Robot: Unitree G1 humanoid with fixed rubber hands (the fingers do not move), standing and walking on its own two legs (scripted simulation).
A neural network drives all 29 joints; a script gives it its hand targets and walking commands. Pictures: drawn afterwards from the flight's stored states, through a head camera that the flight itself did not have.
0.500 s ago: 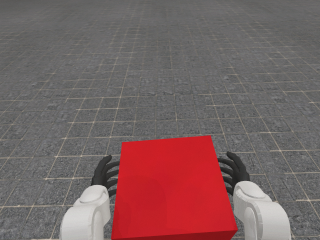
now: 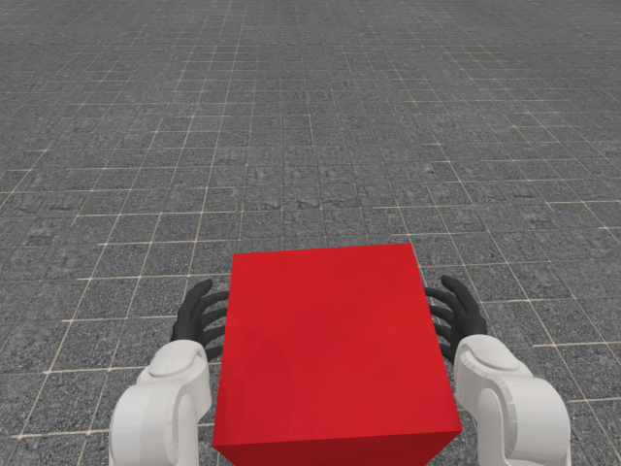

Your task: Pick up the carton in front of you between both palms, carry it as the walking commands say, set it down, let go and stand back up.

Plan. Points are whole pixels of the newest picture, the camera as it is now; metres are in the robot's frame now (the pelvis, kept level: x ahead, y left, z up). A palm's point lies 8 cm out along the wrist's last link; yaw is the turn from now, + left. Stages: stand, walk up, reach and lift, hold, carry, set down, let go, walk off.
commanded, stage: carry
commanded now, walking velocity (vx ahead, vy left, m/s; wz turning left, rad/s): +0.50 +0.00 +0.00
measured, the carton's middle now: (329, 371) +0.26 -0.01 +0.02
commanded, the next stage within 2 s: none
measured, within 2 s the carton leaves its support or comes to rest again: neither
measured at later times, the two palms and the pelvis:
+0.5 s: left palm (251, 182) +0.55 +0.11 +0.09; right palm (423, 178) +0.57 -0.19 +0.08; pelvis +0.32 -0.05 +0.00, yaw +2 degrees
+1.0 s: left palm (247, 106) +0.83 +0.14 +0.09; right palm (381, 104) +0.83 -0.15 +0.09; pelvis +0.58 -0.01 -0.01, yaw +0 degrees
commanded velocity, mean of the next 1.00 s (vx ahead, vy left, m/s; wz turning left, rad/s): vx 0.28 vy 0.00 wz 0.00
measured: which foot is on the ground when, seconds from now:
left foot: down 0.00-0.16, up 0.18-0.64, down 0.66-1.00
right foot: up 0.00-0.14, down 0.16-0.68, up 0.70-1.00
